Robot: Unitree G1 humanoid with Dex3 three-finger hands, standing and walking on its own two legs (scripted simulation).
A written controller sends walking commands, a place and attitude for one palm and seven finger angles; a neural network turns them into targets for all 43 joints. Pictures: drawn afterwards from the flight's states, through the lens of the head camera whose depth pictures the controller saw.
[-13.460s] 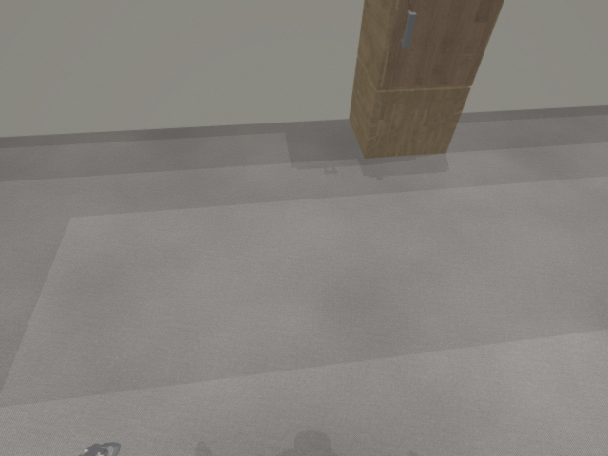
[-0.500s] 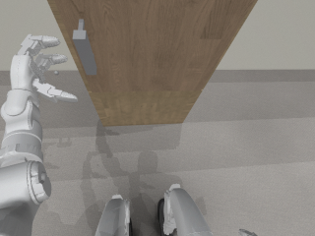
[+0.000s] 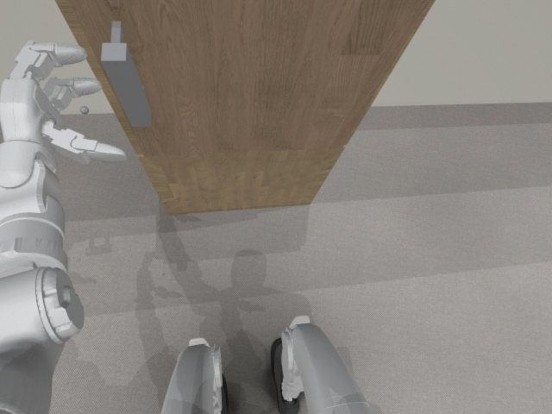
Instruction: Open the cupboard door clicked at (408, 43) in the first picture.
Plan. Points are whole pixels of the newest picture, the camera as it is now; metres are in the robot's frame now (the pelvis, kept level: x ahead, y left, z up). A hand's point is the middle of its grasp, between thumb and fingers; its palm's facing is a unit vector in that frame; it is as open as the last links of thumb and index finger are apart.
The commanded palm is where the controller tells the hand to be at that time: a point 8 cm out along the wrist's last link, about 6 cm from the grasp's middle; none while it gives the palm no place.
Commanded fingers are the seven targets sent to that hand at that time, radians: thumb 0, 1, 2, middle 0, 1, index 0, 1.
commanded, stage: move the hooked fingers beside the handle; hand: left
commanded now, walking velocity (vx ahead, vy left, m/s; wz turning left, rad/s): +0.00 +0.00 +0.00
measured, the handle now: (130, 77) +0.57 +0.16 +0.04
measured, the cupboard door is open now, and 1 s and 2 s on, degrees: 0 0 0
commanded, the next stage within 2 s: slide the fingers in behind the handle in 0.48 s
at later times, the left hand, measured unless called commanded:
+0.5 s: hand (84, 108) +0.52 +0.21 +0.03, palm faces +0.02 -1.00 -0.02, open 14.0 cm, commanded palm +0.50 +0.24 +0.04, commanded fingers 0.00 -0.50 0.30 -0.30 -1.20 -0.30 -1.20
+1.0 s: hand (115, 110) +0.52 +0.17 +0.04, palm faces +0.02 -1.00 -0.02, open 14.0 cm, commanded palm +0.49 +0.21 +0.04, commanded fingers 0.00 -0.50 0.30 -0.30 -1.20 -0.30 -1.20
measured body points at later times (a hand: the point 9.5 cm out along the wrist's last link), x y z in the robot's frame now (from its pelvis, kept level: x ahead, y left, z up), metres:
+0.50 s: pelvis +0.00 +0.01 +0.00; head +0.18 +0.04 +0.41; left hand +0.51 +0.27 +0.04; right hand +0.03 -0.26 -0.11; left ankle +0.00 +0.09 -0.61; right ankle +0.06 -0.11 -0.61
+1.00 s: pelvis +0.00 +0.00 +0.00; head +0.17 +0.03 +0.42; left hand +0.51 +0.23 +0.04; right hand +0.03 -0.26 -0.11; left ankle +0.00 +0.09 -0.61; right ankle +0.06 -0.11 -0.61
